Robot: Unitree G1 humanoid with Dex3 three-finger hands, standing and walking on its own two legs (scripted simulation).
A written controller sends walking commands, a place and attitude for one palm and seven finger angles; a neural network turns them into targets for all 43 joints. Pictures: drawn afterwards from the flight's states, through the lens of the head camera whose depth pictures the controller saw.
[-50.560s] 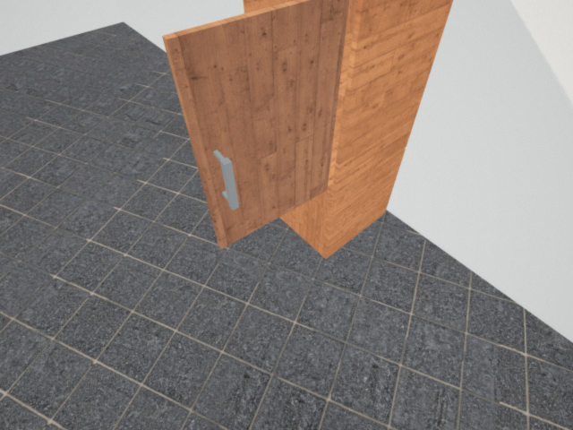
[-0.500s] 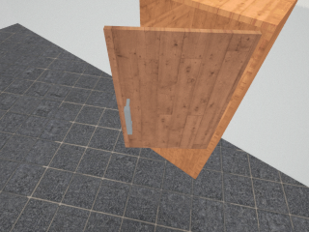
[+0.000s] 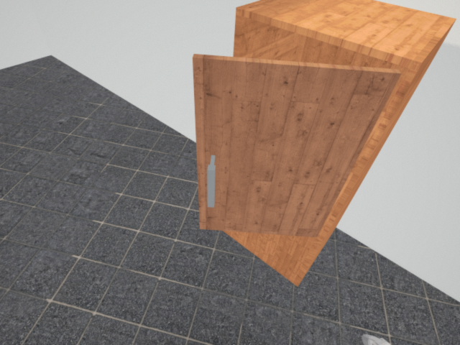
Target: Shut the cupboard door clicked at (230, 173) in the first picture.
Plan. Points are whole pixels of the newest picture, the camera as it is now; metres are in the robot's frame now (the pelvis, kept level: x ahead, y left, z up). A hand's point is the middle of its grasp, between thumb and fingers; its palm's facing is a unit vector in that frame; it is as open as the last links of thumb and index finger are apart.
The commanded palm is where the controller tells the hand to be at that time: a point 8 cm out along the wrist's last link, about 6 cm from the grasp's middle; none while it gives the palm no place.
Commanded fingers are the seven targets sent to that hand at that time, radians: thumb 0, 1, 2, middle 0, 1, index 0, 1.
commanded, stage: shuffle to correct the standing spot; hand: left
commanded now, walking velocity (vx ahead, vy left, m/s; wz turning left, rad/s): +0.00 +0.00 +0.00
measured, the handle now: (212, 182) +0.53 +0.08 -0.07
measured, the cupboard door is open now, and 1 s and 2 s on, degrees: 36 36 36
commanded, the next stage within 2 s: come to a stop and stand still in 1.22 s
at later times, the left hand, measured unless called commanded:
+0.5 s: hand out of the picture -0.11 +0.15 -0.17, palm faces +0.05 -0.99 -0.14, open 7.4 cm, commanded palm none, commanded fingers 0.00 0.90 0.90 -0.20 -0.30 -0.20 -0.30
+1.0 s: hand out of the picture +0.07 +0.14 -0.16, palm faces -0.05 -0.98 -0.19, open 7.3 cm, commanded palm none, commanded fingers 0.00 0.90 0.90 -0.20 -0.30 -0.20 -0.30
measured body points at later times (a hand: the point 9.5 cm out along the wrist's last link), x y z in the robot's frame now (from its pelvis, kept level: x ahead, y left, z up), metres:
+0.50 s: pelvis -0.03 -0.01 +0.01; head -0.03 +0.00 +0.45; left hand -0.11 +0.20 -0.16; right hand -0.03 -0.25 -0.14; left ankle +0.04 +0.07 -0.71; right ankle -0.03 -0.13 -0.73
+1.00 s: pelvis +0.00 -0.05 +0.01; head +0.01 -0.04 +0.46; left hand +0.07 +0.19 -0.14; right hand -0.07 -0.26 -0.14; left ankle +0.00 +0.06 -0.73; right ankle +0.05 -0.22 -0.70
